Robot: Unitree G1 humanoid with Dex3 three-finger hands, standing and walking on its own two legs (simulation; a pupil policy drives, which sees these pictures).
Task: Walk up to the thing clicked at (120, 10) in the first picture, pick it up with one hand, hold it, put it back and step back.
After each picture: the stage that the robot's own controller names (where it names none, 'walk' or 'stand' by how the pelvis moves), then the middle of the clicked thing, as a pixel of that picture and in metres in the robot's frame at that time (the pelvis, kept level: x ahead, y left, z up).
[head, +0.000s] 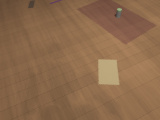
stand; (118, 13) +1.91 -0.53 -0.72
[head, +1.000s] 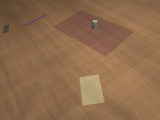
walk; (95, 24) +1.82 -0.07 -0.70
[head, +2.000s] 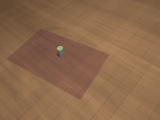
walk; (60, 51) +1.18 +0.30 -0.71
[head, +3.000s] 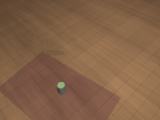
walk; (61, 88) +0.74 +0.25 -0.71
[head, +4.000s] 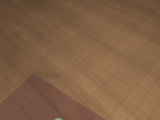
walk; out of the picture +0.43 +0.17 -0.70
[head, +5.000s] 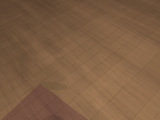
stand; out of the picture +0.30 +0.17 -0.72
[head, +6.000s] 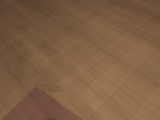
stand; out of the picture +0.30 +0.18 -0.73
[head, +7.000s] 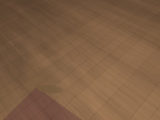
stand; out of the picture +0.30 +0.19 -0.73
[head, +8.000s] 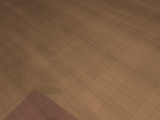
stand; out of the picture +0.29 +0.19 -0.73
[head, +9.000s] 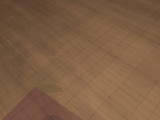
go down; out of the picture +0.29 +0.19 -0.72
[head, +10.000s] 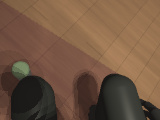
go down; (22, 72) +0.37 +0.23 -0.30
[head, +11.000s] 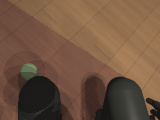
close in; (30, 73) +0.37 +0.23 -0.30
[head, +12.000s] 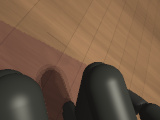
close in; out of the picture +0.34 +0.26 -0.21
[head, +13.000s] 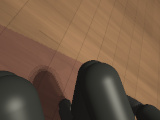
close; out of the picture +0.34 +0.27 -0.21
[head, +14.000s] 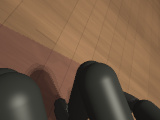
lift; out of the picture +0.33 +0.27 -0.22
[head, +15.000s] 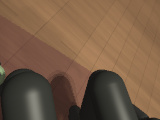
lift; out of the picture +0.31 +0.26 -0.16
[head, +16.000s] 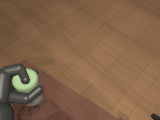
lift; (29, 88) +0.32 +0.18 +0.02
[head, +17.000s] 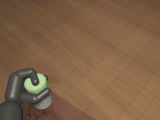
hold; (39, 92) +0.32 +0.16 +0.00
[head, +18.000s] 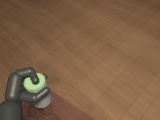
hold; (38, 91) +0.32 +0.17 +0.00
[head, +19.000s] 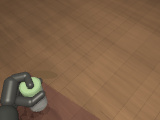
crouch; (34, 95) +0.32 +0.18 -0.02
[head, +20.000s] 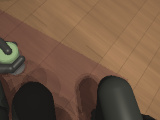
lower; (11, 59) +0.41 +0.22 -0.11
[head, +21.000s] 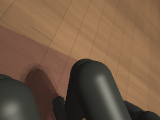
lower; out of the picture +0.38 +0.28 -0.22
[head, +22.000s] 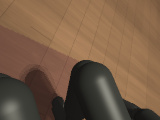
lower; out of the picture +0.38 +0.29 -0.22
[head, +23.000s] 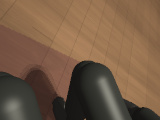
lower; out of the picture +0.37 +0.29 -0.22
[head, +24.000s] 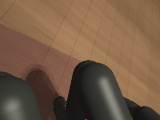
lower; out of the picture +0.37 +0.29 -0.22
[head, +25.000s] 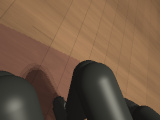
open; out of the picture +0.35 +0.27 -0.22
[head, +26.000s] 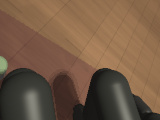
stand; out of the picture +0.36 +0.25 -0.24
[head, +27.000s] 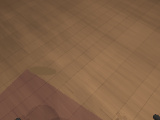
stand; out of the picture +0.33 +0.17 -0.62
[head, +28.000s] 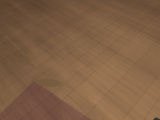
stand; out of the picture +0.34 +0.18 -0.66
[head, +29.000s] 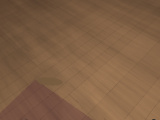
stand; out of the picture +0.33 +0.18 -0.67
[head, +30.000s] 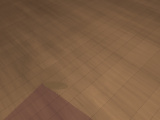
stand; out of the picture +0.36 +0.16 -0.72
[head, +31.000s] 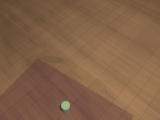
walk; (66, 107) +0.46 +0.13 -0.70
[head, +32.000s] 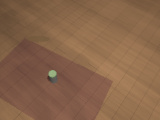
walk; (53, 76) +0.71 +0.21 -0.70
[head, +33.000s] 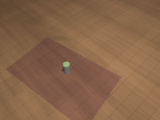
stand; (66, 67) +0.94 +0.20 -0.70
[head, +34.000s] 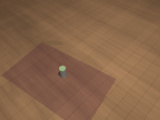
stand; (62, 71) +0.94 +0.20 -0.73
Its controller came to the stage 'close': yes
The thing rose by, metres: 0.71
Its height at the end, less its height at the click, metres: +0.00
